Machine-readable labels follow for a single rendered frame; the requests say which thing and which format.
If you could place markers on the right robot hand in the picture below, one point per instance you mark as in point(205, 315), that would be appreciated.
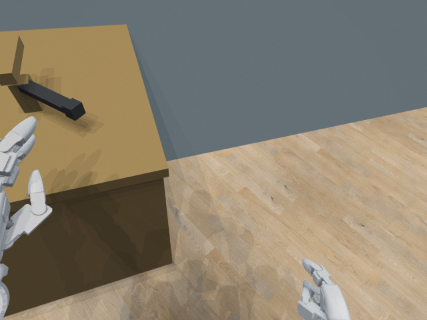
point(328, 302)

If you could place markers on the left robot hand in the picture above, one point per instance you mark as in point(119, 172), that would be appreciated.
point(13, 148)

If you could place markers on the counter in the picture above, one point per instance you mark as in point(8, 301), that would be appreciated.
point(102, 174)

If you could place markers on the tap lever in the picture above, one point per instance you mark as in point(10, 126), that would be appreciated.
point(72, 108)

